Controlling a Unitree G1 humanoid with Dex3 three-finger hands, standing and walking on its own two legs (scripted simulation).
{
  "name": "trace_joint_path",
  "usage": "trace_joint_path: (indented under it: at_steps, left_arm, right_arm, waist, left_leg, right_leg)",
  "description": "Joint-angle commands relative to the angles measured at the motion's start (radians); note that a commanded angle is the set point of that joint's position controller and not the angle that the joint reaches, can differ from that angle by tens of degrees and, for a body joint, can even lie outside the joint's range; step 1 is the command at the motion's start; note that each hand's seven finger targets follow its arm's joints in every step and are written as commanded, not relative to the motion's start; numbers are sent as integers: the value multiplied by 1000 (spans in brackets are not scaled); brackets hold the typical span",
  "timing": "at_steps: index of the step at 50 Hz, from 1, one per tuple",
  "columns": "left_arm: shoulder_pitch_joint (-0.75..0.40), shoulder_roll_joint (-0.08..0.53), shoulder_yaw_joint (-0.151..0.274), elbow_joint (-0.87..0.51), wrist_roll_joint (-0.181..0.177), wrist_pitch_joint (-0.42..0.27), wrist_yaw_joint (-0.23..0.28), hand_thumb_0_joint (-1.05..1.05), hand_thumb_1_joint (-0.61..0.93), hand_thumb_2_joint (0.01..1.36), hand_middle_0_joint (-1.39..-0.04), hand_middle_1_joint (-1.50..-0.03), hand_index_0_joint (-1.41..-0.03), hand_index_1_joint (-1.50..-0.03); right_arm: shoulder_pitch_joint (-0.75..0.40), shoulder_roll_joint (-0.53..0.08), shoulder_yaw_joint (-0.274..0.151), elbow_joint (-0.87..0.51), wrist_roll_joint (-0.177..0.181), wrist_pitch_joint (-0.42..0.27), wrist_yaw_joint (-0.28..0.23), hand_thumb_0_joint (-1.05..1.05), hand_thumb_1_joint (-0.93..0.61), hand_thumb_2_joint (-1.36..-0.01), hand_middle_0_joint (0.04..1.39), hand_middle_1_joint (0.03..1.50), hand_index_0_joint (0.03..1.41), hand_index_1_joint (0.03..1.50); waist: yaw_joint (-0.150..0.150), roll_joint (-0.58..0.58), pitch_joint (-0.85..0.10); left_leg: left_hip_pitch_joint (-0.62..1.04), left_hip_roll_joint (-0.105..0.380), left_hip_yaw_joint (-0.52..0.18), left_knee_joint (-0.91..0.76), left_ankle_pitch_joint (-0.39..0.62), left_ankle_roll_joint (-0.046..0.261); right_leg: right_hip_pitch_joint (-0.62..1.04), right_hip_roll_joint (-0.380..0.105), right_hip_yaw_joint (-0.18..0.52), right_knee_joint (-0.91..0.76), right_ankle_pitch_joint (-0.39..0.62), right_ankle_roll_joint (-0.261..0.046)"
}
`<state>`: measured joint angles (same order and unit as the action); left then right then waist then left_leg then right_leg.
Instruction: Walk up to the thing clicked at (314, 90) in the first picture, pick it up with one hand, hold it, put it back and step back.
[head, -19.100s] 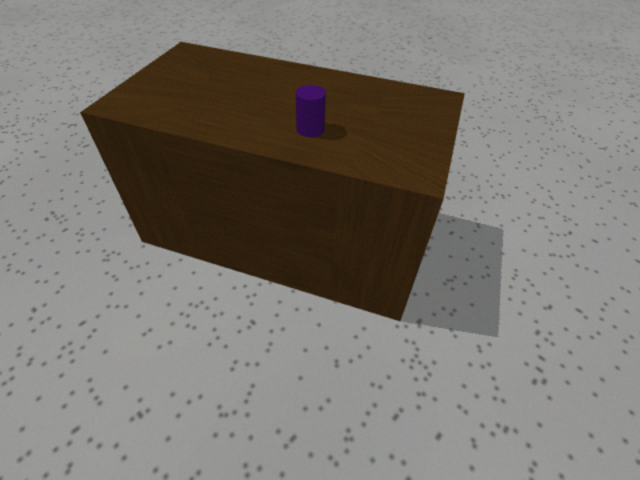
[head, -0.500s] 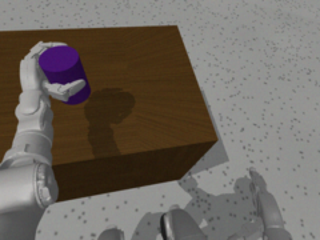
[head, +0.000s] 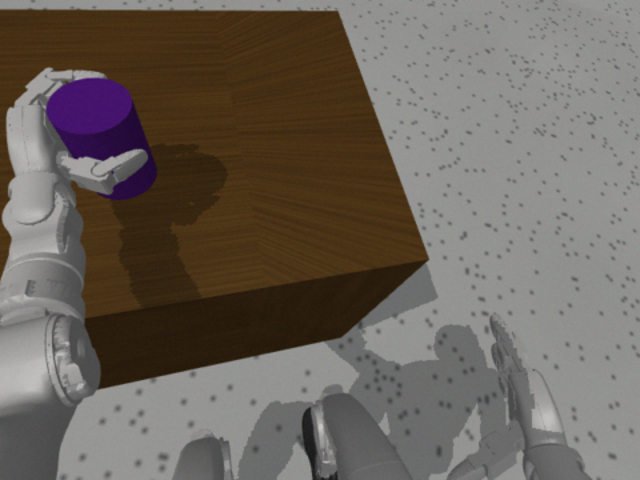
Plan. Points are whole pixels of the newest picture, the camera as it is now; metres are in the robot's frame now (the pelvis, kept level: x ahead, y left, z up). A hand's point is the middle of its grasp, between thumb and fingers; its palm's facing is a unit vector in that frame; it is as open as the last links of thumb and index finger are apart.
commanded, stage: lower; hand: left
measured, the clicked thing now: (108, 143) +0.53 +0.16 +0.03
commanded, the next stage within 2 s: loosen in 0.76 s
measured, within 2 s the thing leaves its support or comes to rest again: rests again in 0.62 s
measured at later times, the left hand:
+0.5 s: hand (108, 149) +0.54 +0.17 +0.01, palm faces +0.08 -1.00 +0.02, open 11.3 cm
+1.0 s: hand (112, 156) +0.54 +0.17 -0.01, palm faces +0.09 -1.00 +0.03, open 11.3 cm
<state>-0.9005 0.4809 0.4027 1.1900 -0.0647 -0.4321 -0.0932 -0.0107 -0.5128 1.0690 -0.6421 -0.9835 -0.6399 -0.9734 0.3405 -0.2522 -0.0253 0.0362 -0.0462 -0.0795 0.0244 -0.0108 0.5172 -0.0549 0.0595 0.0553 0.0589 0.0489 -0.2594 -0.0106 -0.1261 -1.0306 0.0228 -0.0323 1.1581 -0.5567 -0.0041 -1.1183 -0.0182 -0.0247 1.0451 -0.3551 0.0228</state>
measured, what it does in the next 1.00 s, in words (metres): stands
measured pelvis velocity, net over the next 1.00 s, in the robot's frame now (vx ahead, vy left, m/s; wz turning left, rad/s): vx -0.02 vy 0.00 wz -0.01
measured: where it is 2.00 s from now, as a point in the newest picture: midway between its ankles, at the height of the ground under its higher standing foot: outside the picture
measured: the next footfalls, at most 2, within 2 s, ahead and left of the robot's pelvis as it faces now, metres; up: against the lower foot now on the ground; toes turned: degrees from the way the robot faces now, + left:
none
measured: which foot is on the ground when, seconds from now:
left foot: down 0.00-1.00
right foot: down 0.00-1.00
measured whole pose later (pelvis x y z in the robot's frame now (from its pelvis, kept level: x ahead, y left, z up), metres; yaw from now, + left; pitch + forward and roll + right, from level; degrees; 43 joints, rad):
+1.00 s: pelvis -0.02 +0.00 -0.03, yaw +0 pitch +28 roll -3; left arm -0.96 0.56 0.41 1.26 -0.03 -0.49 -0.07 -0.01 -0.52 1.02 -0.68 -0.93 -0.68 -0.92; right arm 0.37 -0.27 -0.02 -0.11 -0.06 -0.05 0.04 -0.01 0.51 -0.05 0.06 0.06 0.06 0.05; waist -0.32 -0.02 -0.14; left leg -1.22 0.02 -0.05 1.33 -0.60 0.00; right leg -1.30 -0.02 -0.03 1.19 -0.38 0.02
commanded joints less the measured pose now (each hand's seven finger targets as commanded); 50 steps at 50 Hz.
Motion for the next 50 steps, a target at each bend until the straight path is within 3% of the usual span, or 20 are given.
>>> trace_joint_path:
  at_steps: [1, 2, 4, 6, 8, 14, 17, 18, 21, 23, 25, 27, 34, 35, 42, 43, 44, 46, 48, 50]
  left_arm:
    - [-451, 224, 14, -187, 5, -90, -6, 0, 64, 1226, -1212, -1331, -1209, -1355]
    - [-461, 231, 12, -195, 6, -92, -5, 0, 50, 1235, -1221, -1349, -1221, -1371]
    - [-474, 240, 18, -206, 7, -92, -5, 0, 45, 1237, -1229, -1354, -1230, -1376]
    - [-478, 234, 18, -184, 8, -92, -1, 0, 55, 1237, -1227, -1355, -1230, -1375]
    - [-484, 273, 35, -194, 14, -98, 6, 0, 57, 1250, -1239, -1374, -1244, -1392]
    - [-474, 284, 45, -167, 17, -107, 2, 0, 51, 1265, -1241, -1385, -1248, -1402]
    - [-501, 278, 35, -177, 25, -110, 3, 0, 5, 1251, -1245, -1382, -1252, -1401]
    - [-503, 258, 27, -157, 22, -111, -1, 0, 17, 1245, -1243, -1374, -1248, -1394]
    - [-498, 304, 46, -177, 23, -114, -7, 0, 54, 1246, -1240, -1365, -1244, -1385]
    - [-497, 296, 38, -166, 24, -115, -10, 0, 45, 1239, -1237, -1366, -1244, -1382]
    - [-494, 275, 28, -156, 26, -112, -7, 0, 14, 1232, -1228, -1357, -1230, -1378]
    - [-503, 277, 25, -171, 27, -114, -10, 0, 27, 1225, -1219, -1343, -1221, -1364]
    - [-485, 290, 31, -165, 27, -118, -5, 0, 22, 1236, -1219, -1354, -1222, -1375]
    - [-491, 289, 36, -177, 27, -119, -2, 0, 13, 1221, -1214, -1346, -1220, -1364]
    - [-484, 245, 10, -133, 39, -122, 13, 0, -6, 1219, -1209, -1340, -1210, -1362]
    - [-479, 244, 6, -119, 40, -122, 14, 0, 4, 1218, -1202, -1333, -1206, -1354]
    - [-462, 247, 11, -107, 43, -123, 14, 0, 13, 1138, -1248, -1311, -1270, -1310]
    - [-498, 271, 27, -159, 36, -129, 11, 0, -147, 978, -1107, -1151, -1154, -1150]
    - [-493, 227, 2, -118, 34, -118, 9, 0, -235, 818, -1027, -1027, -1077, -991]
    - [-498, 247, 3, -118, 40, -120, 14, 0, -320, 658, -957, -917, -1002, -883]
  right_arm:
    - [45, -152, -84, -188, 3, -44, -5, 0, 528, -60, 49, 50, 49, 50]
    - [56, -169, -108, -176, 0, -45, -6, 0, 528, -60, 49, 50, 49, 50]
    - [51, -166, -97, -192, -5, -44, -2, 0, 529, -59, 49, 50, 49, 50]
    - [31, -168, -101, -233, -1, -42, -3, 0, 534, -58, 49, 50, 49, 50]
    - [50, -174, -110, -217, -3, -39, -6, 0, 532, -58, 49, 50, 49, 50]
    - [51, -169, -103, -251, -2, -35, -8, 0, 529, -59, 50, 50, 50, 50]
    - [65, -173, -105, -271, -5, -35, -10, 0, 526, -59, 50, 50, 49, 50]
    - [71, -155, -84, -248, -5, -32, -8, 0, 526, -59, 50, 50, 49, 50]
    - [66, -188, -117, -276, -3, -36, -12, 0, 527, -59, 50, 50, 50, 50]
    - [66, -167, -94, -266, -4, -31, -9, 0, 529, -58, 50, 50, 50, 50]
    - [65, -184, -118, -287, -4, -35, -11, 0, 525, -59, 50, 50, 50, 50]
    - [68, -172, -93, -288, -5, -33, -7, 0, 528, -59, 50, 50, 50, 50]
    - [85, -185, -114, -301, -5, -29, -6, 0, 527, -59, 50, 50, 50, 50]
    - [92, -180, -102, -310, -6, -28, -4, 0, 528, -58, 50, 50, 50, 50]
    - [83, -191, -126, -315, -7, -26, -3, 0, 527, -58, 50, 50, 50, 50]
    - [87, -184, -112, -313, -8, -26, -1, 0, 528, -58, 50, 50, 50, 50]
    - [98, -185, -113, -295, -11, -24, 1, 0, 522, -54, 50, 50, 50, 50]
    - [90, -188, -112, -326, -9, -22, 6, 0, 525, -46, 50, 50, 50, 50]
    - [97, -190, -120, -327, -9, -20, 3, 0, 524, -44, 50, 50, 50, 50]
    - [75, -182, -108, -326, -10, -22, 4, 0, 521, -44, 50, 50, 50, 50]
  waist:
    - [-5, 217, -574]
    - [-16, 235, -570]
    - [-19, 252, -597]
    - [-20, 215, -580]
    - [-23, 224, -582]
    - [-35, 197, -593]
    - [-52, 220, -608]
    - [-43, 225, -576]
    - [-45, 210, -617]
    - [-43, 238, -603]
    - [-53, 229, -617]
    - [-54, 254, -616]
    - [-60, 253, -631]
    - [-58, 247, -643]
    - [-82, 249, -581]
    - [-78, 244, -562]
    - [-77, 250, -574]
    - [-71, 268, -629]
    - [-87, 248, -597]
    - [-78, 257, -558]
  left_leg:
    - [254, -12, -10, -114, 486, -14]
    - [253, -10, -12, -110, 488, -17]
    - [266, -7, -15, -97, 499, -18]
    - [209, -15, -8, -101, 421, -9]
    - [188, -15, -7, -95, 400, -9]
    - [117, -25, 5, -78, 321, 4]
    - [133, -22, 0, -74, 328, 0]
    - [129, -22, -3, -71, 337, -3]
    - [133, -22, -4, -63, 335, -1]
    - [115, -26, 0, -56, 326, -1]
    - [140, -22, -4, -44, 361, -2]
    - [154, -17, -10, -44, 387, -8]
    - [131, -20, -8, -23, 402, -6]
    - [134, -21, -7, -21, 400, -3]
    - [118, -16, -15, -18, 362, -7]
    - [105, -18, -15, -16, 357, -6]
    - [109, -16, -16, -6, 377, -6]
    - [152, -12, -23, -2, 426, -13]
    - [135, -12, -23, -8, 397, -11]
    - [90, -17, -18, -15, 339, -11]
  right_leg:
    - [365, 27, -7, -26, 328, -60]
    - [356, 29, -7, -19, 328, -61]
    - [332, 30, -9, -10, 323, -62]
    - [358, 28, -3, -14, 288, -58]
    - [357, 28, -2, -4, 277, -57]
    - [379, 23, 11, 1, 246, -49]
    - [347, 26, 6, 11, 242, -52]
    - [319, 27, 1, 13, 237, -54]
    - [339, 28, 2, 21, 247, -52]
    - [330, 23, 6, 26, 237, -51]
    - [315, 28, 2, 34, 265, -54]
    - [293, 29, -3, 38, 266, -57]
    - [307, 29, 0, 58, 295, -56]
    - [311, 27, 2, 56, 297, -55]
    - [239, 32, -4, 63, 245, -56]
    - [236, 33, -6, 63, 239, -55]
    - [224, 32, -7, 71, 251, -57]
    - [230, 34, -11, 78, 277, -59]
    - [225, 36, -14, 73, 259, -58]
    - [218, 32, -9, 71, 218, -58]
